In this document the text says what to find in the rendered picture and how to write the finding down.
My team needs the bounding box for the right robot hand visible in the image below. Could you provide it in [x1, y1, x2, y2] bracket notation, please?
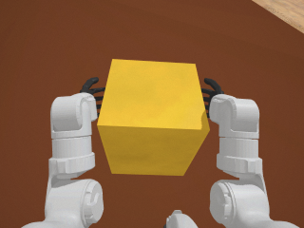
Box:
[200, 78, 224, 118]

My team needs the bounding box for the carton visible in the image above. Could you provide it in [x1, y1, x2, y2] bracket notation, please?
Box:
[97, 59, 210, 176]

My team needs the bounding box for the robot left forearm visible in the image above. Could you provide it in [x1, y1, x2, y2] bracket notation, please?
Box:
[45, 92, 98, 216]

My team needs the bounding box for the right robot upper arm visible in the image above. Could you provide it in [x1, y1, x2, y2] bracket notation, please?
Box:
[209, 180, 299, 228]

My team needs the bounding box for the right robot thigh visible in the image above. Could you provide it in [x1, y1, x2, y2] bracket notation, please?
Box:
[166, 214, 199, 228]

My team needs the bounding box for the robot right forearm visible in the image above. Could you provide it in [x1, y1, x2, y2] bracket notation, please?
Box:
[209, 94, 270, 215]

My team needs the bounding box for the left robot upper arm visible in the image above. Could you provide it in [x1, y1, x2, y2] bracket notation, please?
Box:
[21, 179, 104, 228]

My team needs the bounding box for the left robot hand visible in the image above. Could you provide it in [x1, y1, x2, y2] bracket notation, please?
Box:
[80, 77, 105, 118]

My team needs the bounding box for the right robot shin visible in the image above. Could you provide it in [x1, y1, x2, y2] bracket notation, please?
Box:
[171, 210, 182, 216]

